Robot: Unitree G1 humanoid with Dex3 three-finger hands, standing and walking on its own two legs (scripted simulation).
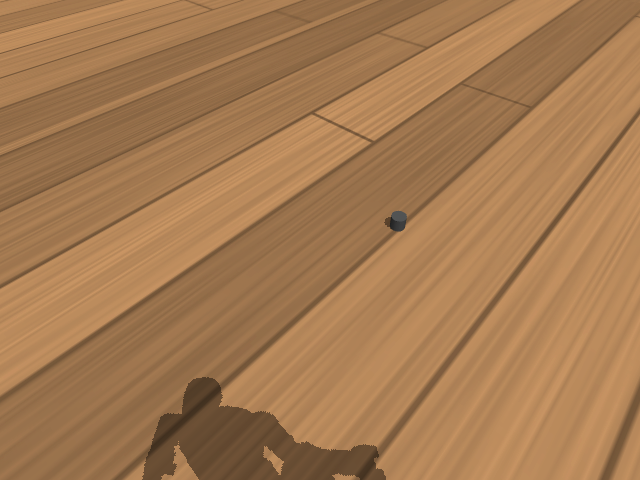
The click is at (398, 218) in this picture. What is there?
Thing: low tin
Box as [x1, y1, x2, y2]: [390, 211, 406, 231]
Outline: 395,211 391,215 390,227 397,231 402,230 404,228 406,215 401,211
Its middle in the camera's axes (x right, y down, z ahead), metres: +0.35 -0.09 +1.72
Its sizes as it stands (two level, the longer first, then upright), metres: 0.067 0.067 0.063
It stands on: the floor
